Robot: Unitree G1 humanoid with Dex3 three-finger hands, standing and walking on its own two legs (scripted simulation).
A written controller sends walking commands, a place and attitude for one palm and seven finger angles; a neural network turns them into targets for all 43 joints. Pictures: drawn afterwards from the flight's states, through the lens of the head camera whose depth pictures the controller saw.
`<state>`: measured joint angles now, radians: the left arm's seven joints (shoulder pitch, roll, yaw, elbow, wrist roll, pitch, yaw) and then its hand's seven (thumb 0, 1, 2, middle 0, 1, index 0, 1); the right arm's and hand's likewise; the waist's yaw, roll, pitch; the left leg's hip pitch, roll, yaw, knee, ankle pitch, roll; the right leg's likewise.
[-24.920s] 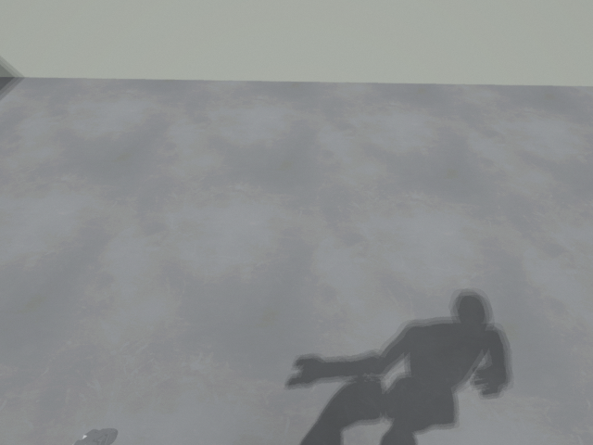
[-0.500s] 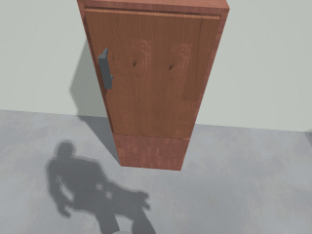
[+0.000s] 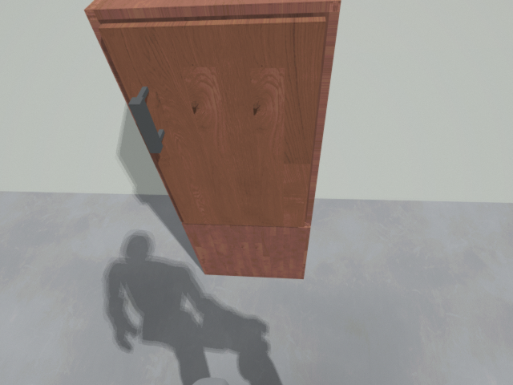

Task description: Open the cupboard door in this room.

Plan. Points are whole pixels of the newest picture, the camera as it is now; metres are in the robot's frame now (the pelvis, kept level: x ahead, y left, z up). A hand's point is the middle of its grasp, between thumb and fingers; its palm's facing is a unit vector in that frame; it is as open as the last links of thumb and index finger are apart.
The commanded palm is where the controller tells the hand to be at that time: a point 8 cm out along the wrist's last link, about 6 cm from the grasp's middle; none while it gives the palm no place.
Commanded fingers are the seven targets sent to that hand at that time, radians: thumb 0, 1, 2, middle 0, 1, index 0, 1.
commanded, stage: come to a stop and stand still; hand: left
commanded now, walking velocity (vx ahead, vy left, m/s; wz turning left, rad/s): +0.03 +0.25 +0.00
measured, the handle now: (150, 120) +0.56 +0.27 +0.09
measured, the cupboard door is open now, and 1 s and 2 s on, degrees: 0 0 0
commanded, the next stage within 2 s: look again from close up in 0.80 s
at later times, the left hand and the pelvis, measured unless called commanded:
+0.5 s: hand out of the picture -0.03 +0.25 -0.18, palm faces +0.07 -0.97 -0.22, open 7.4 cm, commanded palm none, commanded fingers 0.00 0.90 0.90 -0.20 -0.30 -0.20 -0.30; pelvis -0.03 +0.05 +0.00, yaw +1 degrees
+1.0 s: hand out of the picture -0.02 +0.23 -0.18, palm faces +0.01 -0.98 -0.20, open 7.4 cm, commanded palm none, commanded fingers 0.00 0.90 0.90 -0.20 -0.30 -0.20 -0.30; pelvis -0.02 +0.06 +0.00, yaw +0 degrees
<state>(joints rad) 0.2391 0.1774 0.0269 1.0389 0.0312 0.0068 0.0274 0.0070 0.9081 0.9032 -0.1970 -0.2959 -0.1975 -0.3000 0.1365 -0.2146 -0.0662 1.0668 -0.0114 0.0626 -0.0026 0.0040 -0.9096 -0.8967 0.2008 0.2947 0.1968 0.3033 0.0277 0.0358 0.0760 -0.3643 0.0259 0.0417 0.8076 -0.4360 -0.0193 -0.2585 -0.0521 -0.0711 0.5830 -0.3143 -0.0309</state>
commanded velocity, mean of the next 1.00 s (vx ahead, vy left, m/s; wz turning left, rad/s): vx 0.00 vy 0.02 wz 0.00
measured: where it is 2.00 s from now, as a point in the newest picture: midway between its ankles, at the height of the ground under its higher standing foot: outside the picture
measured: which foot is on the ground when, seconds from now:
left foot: up 0.00-0.34, down 0.36-1.00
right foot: down 0.00-1.00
